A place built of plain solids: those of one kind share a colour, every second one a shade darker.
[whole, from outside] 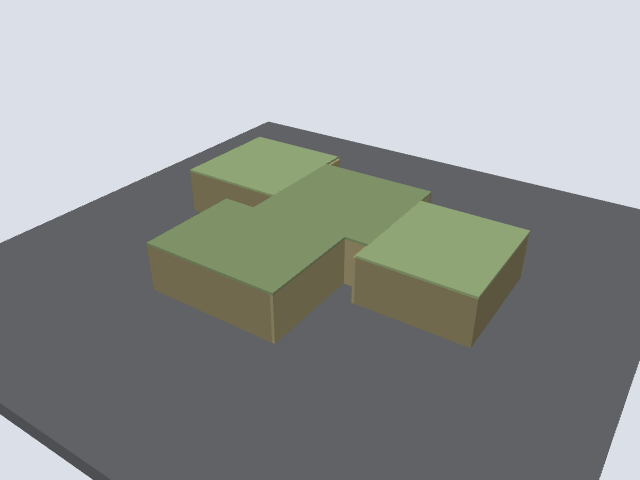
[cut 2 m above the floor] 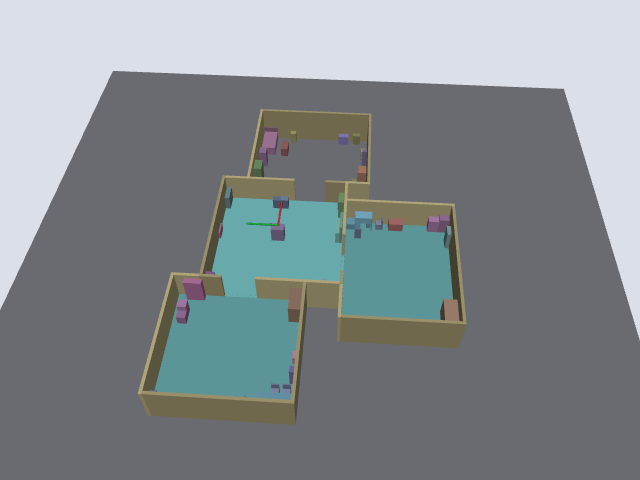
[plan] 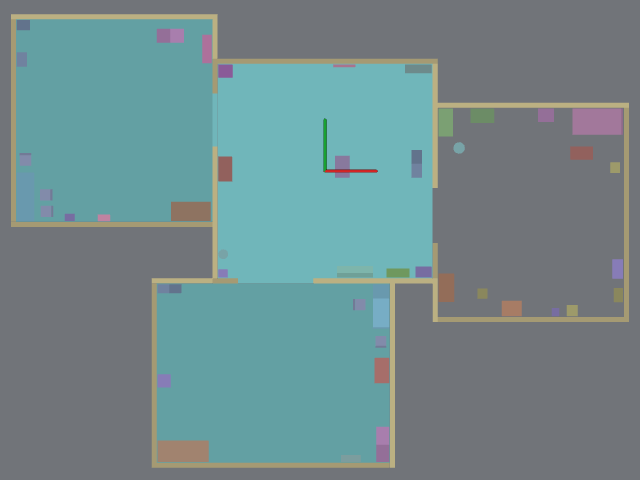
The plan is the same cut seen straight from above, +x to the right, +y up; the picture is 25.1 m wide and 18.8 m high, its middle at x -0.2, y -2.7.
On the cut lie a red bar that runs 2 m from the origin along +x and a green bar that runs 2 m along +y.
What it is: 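One storey of an old house, long lived in; a hub and three side rooms behind broad openings; a side room's floor lies below the hub's by a bare drop, by one riser or not at all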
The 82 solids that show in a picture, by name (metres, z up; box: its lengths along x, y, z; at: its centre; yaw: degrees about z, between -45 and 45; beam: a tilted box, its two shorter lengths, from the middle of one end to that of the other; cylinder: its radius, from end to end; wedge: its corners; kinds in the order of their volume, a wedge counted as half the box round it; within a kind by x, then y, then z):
{
 "floor_1": {"box": [7.7, 7.94, 0.74], "at": [-8.26, 1.98, 0.32]},
 "floor_2": {"box": [0.2, 2.08, 0.74], "at": [-4.31, 2.0, 0.32]},
 "floor_3": {"box": [9.13, 7.02, 0.57], "at": [-2.03, -7.91, 0.24]},
 "floor_4": {"box": [2.95, 0.2, 0.57], "at": [-1.94, -4.3, 0.24]},
 "floor_5": {"box": [8.42, 8.4, 0.74], "at": [0.0, 0.0, 0.32]},
 "wall_1": {"box": [0.2, 7.94, 3.32], "at": [-12.21, 1.98, 1.61]},
 "wall_2": {"box": [7.9, 0.2, 3.32], "at": [-8.36, -2.09, 1.61]},
 "wall_3": {"box": [7.9, 0.2, 3.32], "at": [-8.36, 6.05, 1.61]},
 "wall_4": {"box": [0.2, 7.22, 3.32], "at": [-6.7, -8.01, 1.61]},
 "wall_5": {"box": [2.39, 0.2, 3.32], "at": [-5.6, -4.3, 1.61]},
 "wall_6": {"box": [0.2, 5.16, 3.32], "at": [-4.31, -1.62, 1.61]},
 "wall_7": {"box": [0.2, 1.16, 3.32], "at": [-4.31, 3.62, 1.61]},
 "wall_8": {"box": [0.2, 1.75, 3.32], "at": [-4.31, 5.27, 1.61]},
 "wall_9": {"box": [1.0, 0.2, 3.32], "at": [-3.91, -4.3, 1.61]},
 "wall_10": {"box": [9.13, 0.2, 3.32], "at": [-2.03, -11.52, 1.61]},
 "wall_11": {"box": [8.82, 0.2, 3.32], "at": [0.0, 4.3, 1.61]},
 "wall_12": {"box": [4.88, 0.2, 3.32], "at": [1.97, -4.3, 1.61]},
 "wall_13": {"box": [0.2, 7.22, 3.32], "at": [2.64, -8.01, 1.61]},
 "wall_14": {"box": [0.2, 1.51, 3.32], "at": [4.31, -5.16, 1.61]},
 "wall_15": {"box": [0.2, 1.38, 3.32], "at": [4.31, -3.51, 1.61]},
 "wall_16": {"box": [0.2, 4.87, 3.32], "at": [4.31, 1.77, 1.61]},
 "wall_17": {"box": [7.49, 0.2, 3.32], "at": [8.15, -5.81, 1.61]},
 "wall_18": {"box": [7.49, 0.2, 3.32], "at": [8.15, 2.58, 1.61]},
 "wall_19": {"box": [0.2, 8.19, 3.32], "at": [11.8, -1.62, 1.61]},
 "roof_1": {"box": [7.9, 8.34, 0.16], "at": [-8.36, 1.98, 3.35]},
 "roof_2": {"box": [9.53, 7.22, 0.16], "at": [-2.03, -8.01, 3.35]},
 "roof_3": {"box": [8.82, 8.8, 0.16], "at": [0.0, 0.0, 3.35]},
 "roof_4": {"box": [7.49, 8.59, 0.16], "at": [8.15, -1.62, 3.35]},
 "workbench_1": {"box": [2.01, 0.85, 1.4], "at": [-5.56, -10.97, 1.22]},
 "workbench_2": {"box": [1.56, 0.77, 1.42], "at": [-5.26, -1.58, 1.4]},
 "wardrobe_1": {"box": [0.58, 1.1, 2.08], "at": [4.73, 1.9, 0.99]},
 "wardrobe_2": {"box": [0.93, 0.57, 2.29], "at": [6.16, 2.17, 1.09]},
 "carton_stack_1": {"box": [1.07, 0.56, 0.64], "at": [-6.06, 5.3, 1.01]},
 "carton_stack_2": {"box": [0.54, 0.56, 0.4], "at": [-5.8, 5.3, 1.53]},
 "carton_stack_3": {"box": [0.5, 0.67, 1.22], "at": [2.26, -11.06, 1.13]},
 "carton_stack_4": {"box": [0.5, 0.71, 1.05], "at": [2.26, -10.37, 1.04]},
 "carton_stack_5": {"box": [0.62, 0.54, 1.43], "at": [8.65, 2.18, 0.67]},
 "bed_1": {"box": [1.91, 1.03, 0.75], "at": [10.64, 1.94, 0.33]},
 "bed_2": {"box": [0.07, 1.03, 1.17], "at": [11.64, 1.94, 0.53]},
 "chest_drawers_1": {"box": [0.62, 1.12, 1.12], "at": [4.75, -4.57, 0.51]},
 "chest_drawers_2": {"box": [0.78, 0.6, 1.17], "at": [7.31, -5.38, 0.54]},
 "desk_1": {"box": [0.69, 1.91, 0.55], "at": [-11.73, -1.01, 1.68]},
 "desk_2": {"box": [0.64, 1.13, 0.53], "at": [2.19, -5.55, 1.47]},
 "desk_3": {"box": [0.64, 0.56, 0.52], "at": [2.19, -4.71, 0.78]},
 "tall_odds_1": {"box": [0.4, 0.29, 1.45], "at": [-10.0, -1.82, 1.41]},
 "tall_odds_2": {"box": [0.53, 0.52, 0.68], "at": [-6.3, -8.22, 0.86]},
 "tall_odds_3": {"box": [0.37, 0.33, 1.3], "at": [-4.0, -4.01, 1.34]},
 "tall_odds_4": {"box": [0.64, 0.43, 0.66], "at": [3.86, -3.96, 1.02]},
 "tall_odds_5": {"box": [0.29, 0.32, 1.5], "at": [9.03, -5.53, 0.7]},
 "tall_odds_6": {"box": [0.42, 0.77, 0.81], "at": [11.46, -3.83, 0.35]},
 "trunk_1": {"box": [0.54, 0.97, 0.55], "at": [-3.91, 0.08, 0.97]},
 "trunk_2": {"box": [0.58, 1.0, 0.66], "at": [2.22, -7.81, 0.85]},
 "trunk_3": {"box": [0.89, 0.53, 0.79], "at": [10.05, 0.7, 0.34]},
 "crate_stack_1": {"box": [0.41, 0.56, 0.79], "at": [-11.88, 4.37, 1.08]},
 "crate_stack_2": {"box": [0.53, 0.41, 0.99], "at": [-11.82, 5.71, 1.19]},
 "crate_stack_3": {"box": [0.47, 0.36, 0.28], "at": [-6.33, -4.61, 1.27]},
 "crate_stack_4": {"box": [0.94, 0.36, 0.6], "at": [-6.1, -4.61, 0.82]},
 "crate_stack_5": {"box": [0.42, 0.54, 0.048], "at": [3.59, 0.01, 1.51]},
 "crate_stack_6": {"box": [0.42, 1.08, 0.8], "at": [3.59, 0.28, 1.09]},
 "hall_bench_1": {"box": [1.41, 0.18, 1.58], "at": [1.17, -4.08, 1.48]},
 "hall_bench_2": {"box": [1.41, 0.27, 0.99], "at": [1.17, -3.85, 1.18]},
 "metal_shelving_1": {"box": [0.37, 1.12, 1.78], "at": [-4.62, 4.78, 1.58]},
 "side_table_1": {"box": [0.4, 0.4, 1.1], "at": [6.17, -4.8, 0.5]},
 "side_table_2": {"box": [0.42, 0.44, 0.92], "at": [9.68, -5.46, 0.41]},
 "side_table_3": {"box": [0.38, 0.42, 0.98], "at": [11.36, 0.14, 0.44]},
 "side_table_4": {"box": [0.37, 0.56, 0.9], "at": [11.49, -4.86, 0.4]},
 "bookcase_1": {"box": [0.78, 0.28, 1.4], "at": [1.01, -11.26, 1.22]},
 "bookcase_2": {"box": [1.05, 0.34, 1.07], "at": [3.66, 4.0, 1.23]},
 "coat_rack_1": {"box": [0.91, 0.36, 1.95], "at": [2.85, -3.99, 1.67]},
 "highchair_pram_1": {"box": [0.58, 0.87, 1.12], "at": [0.67, 0.17, 1.25]},
 "dining_chair_1": {"box": [0.46, 0.42, 0.46], "at": [-11.74, 0.41, 0.92]},
 "dining_chair_2": {"box": [0.4, 0.44, 0.51], "at": [-10.96, -0.93, 0.94]},
 "dining_chair_3": {"box": [0.4, 0.45, 0.46], "at": [-10.93, -1.58, 0.92]},
 "dining_chair_4": {"box": [0.08, 0.45, 0.91], "at": [-10.69, -1.58, 1.15]},
 "dining_chair_5": {"box": [0.08, 0.44, 0.94], "at": [1.13, -5.23, 0.99]},
 "dining_chair_6": {"box": [0.41, 0.44, 0.46], "at": [1.38, -5.23, 0.75]},
 "dining_chair_7": {"box": [0.42, 0.39, 0.51], "at": [2.18, -6.65, 0.78]},
 "pet_corner_1": {"box": [0.57, 0.52, 1.47], "at": [-3.9, 3.91, 1.43]},
 "radiator_1": {"box": [0.5, 0.26, 0.67], "at": [-8.66, -1.83, 1.02]},
 "radiator_2": {"box": [0.88, 0.11, 0.61], "at": [0.75, 4.12, 0.99]},
 "floor_lamp_round_1": {"cylinder": 0.19, "from": [-3.99, -3.26, 2.03], "to": [-3.99, -3.26, 2.35]},
 "floor_lamp_round_2": {"cylinder": 0.22, "from": [5.25, 0.9, 1.12], "to": [5.25, 0.9, 1.46]}
}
